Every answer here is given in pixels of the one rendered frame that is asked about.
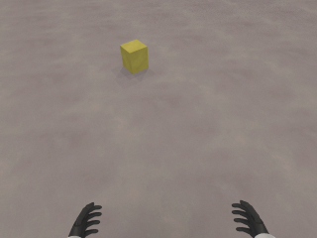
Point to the robot left hand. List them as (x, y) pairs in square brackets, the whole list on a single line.
[(81, 223)]

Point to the robot right hand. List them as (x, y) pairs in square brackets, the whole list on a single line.
[(253, 219)]

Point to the carton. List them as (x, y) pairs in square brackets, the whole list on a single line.
[(134, 56)]

